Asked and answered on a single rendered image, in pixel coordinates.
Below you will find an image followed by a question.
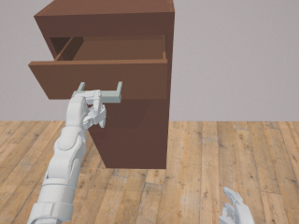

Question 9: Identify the cabinet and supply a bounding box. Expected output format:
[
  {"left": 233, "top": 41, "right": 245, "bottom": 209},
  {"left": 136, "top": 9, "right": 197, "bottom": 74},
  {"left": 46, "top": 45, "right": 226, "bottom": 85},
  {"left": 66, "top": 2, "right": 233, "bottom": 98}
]
[{"left": 34, "top": 0, "right": 176, "bottom": 170}]

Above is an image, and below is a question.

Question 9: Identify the robot left hand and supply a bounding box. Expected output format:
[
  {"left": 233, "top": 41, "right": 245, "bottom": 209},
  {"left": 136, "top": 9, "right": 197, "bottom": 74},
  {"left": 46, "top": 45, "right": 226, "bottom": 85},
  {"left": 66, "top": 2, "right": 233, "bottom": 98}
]
[{"left": 65, "top": 90, "right": 107, "bottom": 133}]

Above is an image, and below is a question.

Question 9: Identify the handle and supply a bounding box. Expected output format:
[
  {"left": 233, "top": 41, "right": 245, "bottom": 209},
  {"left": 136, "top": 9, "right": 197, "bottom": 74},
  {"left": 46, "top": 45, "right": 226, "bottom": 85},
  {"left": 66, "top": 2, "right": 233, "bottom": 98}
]
[{"left": 71, "top": 81, "right": 122, "bottom": 104}]

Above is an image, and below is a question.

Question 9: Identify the left robot forearm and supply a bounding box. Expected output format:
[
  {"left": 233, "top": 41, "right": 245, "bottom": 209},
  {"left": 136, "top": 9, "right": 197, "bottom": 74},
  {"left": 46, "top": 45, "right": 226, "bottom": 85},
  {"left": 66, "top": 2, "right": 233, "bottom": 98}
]
[{"left": 26, "top": 126, "right": 87, "bottom": 224}]

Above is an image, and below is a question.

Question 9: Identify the robot right hand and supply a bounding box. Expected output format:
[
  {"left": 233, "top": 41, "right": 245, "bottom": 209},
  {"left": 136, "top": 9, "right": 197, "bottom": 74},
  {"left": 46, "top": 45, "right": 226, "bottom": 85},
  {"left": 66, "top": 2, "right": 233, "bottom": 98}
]
[{"left": 219, "top": 187, "right": 255, "bottom": 224}]

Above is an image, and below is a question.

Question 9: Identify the drawer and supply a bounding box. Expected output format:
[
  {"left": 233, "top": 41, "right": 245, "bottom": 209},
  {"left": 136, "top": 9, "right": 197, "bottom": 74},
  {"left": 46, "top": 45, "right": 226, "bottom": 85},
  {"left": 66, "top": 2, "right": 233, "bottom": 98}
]
[{"left": 28, "top": 35, "right": 168, "bottom": 100}]

